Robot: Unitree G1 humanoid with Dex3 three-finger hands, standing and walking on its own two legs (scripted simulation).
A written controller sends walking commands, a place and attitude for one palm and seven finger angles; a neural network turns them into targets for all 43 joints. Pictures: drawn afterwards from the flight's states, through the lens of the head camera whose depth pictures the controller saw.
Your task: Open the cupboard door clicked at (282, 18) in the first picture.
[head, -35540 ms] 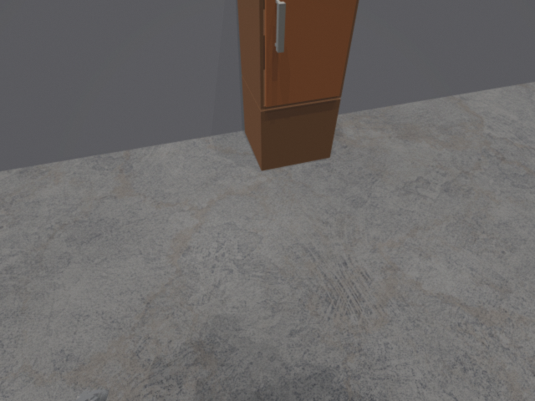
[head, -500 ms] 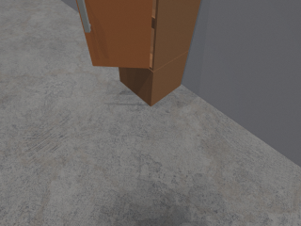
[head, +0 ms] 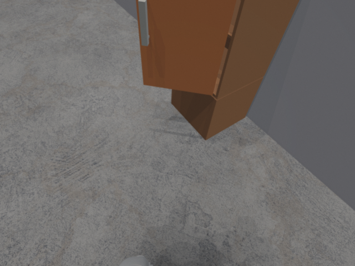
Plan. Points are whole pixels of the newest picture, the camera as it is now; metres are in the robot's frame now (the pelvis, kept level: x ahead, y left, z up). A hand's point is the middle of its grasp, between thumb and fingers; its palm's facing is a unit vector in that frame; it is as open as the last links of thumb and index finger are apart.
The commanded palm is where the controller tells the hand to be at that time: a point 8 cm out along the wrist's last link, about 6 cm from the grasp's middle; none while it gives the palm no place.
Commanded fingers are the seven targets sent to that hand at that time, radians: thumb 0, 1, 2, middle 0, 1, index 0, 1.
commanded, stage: take the last steps up to it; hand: left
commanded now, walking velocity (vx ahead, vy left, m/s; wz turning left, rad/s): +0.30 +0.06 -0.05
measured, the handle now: (145, 21) +0.97 +0.23 +0.04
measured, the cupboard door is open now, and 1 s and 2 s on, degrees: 46 46 46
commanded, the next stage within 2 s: come to a stop and stand still in 0.88 s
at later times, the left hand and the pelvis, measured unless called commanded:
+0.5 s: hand (121, 214) +0.25 +0.17 -0.13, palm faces +0.06 -0.97 -0.23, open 7.2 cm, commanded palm none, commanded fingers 0.00 0.90 0.90 -0.20 -0.30 -0.20 -0.30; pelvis +0.17 -0.01 +0.02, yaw -1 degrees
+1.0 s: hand (111, 171) +0.38 +0.24 -0.16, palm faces +0.02 -0.99 -0.17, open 7.4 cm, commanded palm none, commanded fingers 0.00 0.90 0.90 -0.20 -0.30 -0.20 -0.30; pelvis +0.36 +0.07 +0.02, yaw -3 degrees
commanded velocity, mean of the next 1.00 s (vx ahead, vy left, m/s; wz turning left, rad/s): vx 0.23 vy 0.04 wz -0.02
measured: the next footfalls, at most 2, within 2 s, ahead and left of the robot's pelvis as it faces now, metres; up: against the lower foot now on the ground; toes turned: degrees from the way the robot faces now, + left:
right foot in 0.32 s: +0.22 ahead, -0.10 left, +0.00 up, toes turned -9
left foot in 0.78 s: +0.42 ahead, +0.16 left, +0.00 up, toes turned +3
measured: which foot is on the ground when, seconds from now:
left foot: down 0.00-0.32, up 0.34-0.76, down 0.78-1.00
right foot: up 0.00-0.30, down 0.32-0.78, up 0.80-1.00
